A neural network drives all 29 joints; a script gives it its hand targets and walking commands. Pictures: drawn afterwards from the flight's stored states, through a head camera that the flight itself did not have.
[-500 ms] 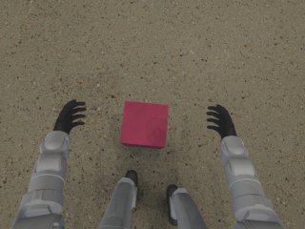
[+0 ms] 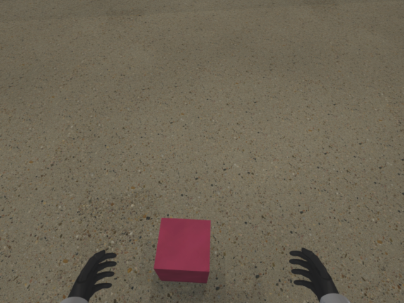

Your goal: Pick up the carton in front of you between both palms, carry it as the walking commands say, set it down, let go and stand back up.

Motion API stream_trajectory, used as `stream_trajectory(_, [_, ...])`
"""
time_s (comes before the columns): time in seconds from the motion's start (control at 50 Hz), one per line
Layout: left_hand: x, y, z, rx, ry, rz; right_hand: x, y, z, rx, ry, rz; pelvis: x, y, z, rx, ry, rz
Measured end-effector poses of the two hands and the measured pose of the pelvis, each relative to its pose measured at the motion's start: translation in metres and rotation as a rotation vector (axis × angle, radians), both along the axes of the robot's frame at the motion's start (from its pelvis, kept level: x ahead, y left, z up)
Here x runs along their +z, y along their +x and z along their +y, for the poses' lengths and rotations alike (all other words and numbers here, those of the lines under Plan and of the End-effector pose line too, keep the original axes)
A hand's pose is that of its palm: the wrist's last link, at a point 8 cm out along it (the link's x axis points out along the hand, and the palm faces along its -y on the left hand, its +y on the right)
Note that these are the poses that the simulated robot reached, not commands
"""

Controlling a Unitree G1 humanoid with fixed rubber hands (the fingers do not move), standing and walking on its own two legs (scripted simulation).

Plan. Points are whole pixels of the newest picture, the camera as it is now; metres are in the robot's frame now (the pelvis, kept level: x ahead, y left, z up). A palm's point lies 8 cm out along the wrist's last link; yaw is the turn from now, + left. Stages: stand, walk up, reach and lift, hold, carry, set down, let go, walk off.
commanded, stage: let go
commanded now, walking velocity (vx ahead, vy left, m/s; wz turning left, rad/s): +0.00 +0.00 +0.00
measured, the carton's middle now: (184, 251) +0.39 +0.07 -0.65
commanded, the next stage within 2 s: stand in 0.38 s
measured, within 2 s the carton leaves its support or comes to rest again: neither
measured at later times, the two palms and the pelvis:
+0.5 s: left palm (66, 293) +0.16 +0.27 -0.08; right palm (332, 296) +0.16 -0.25 -0.08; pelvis +0.01 +0.01 -0.01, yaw +0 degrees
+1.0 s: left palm out of the picture +0.14 +0.30 -0.10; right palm out of the picture +0.14 -0.27 -0.09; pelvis +0.02 +0.02 +0.00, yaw -1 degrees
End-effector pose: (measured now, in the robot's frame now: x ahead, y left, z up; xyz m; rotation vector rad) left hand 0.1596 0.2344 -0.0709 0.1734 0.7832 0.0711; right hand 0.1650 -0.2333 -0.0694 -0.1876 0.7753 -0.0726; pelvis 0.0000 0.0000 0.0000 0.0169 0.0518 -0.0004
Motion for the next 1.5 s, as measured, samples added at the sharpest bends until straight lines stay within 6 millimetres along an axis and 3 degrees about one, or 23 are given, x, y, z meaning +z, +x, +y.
stream_trajectory(0.12, [0.003,0.0,-0.006,-0.008,-0.006,0.007,0.005,-0.003,-0.005,0.006,-0.001,0.006,0.0,0.001,-0.004,0.0,0.005,-0.084])
stream_trajectory(0.38, [0.003,0.008,0.001,-0.013,0.01,0.027,0.004,0.004,0.008,-0.007,0.01,0.014,-0.001,0.007,0.004,-0.008,0.002,-0.122])
stream_trajectory(0.56, [-0.013,-0.004,0.049,0.035,0.149,0.069,-0.014,-0.014,-0.033,-0.056,-0.161,0.131,-0.007,0.013,0.009,-0.009,-0.014,-0.055])
stream_trajectory(0.68, [-0.022,-0.013,0.063,0.044,0.175,0.12,-0.013,-0.017,-0.045,-0.078,-0.205,0.154,-0.007,0.018,0.012,-0.011,-0.017,-0.047])
stream_trajectory(1.06, [-0.028,-0.022,0.07,0.039,0.191,0.178,-0.023,-0.029,-0.043,-0.096,-0.194,0.204,-0.004,0.018,0.016,-0.014,-0.016,-0.064])
stream_trajectory(1.5, [-0.032,-0.064,0.079,0.061,0.202,0.266,-0.025,-0.061,-0.054,-0.097,-0.208,0.275,0.0,0.0,0.014,-0.005,-0.02,-0.091])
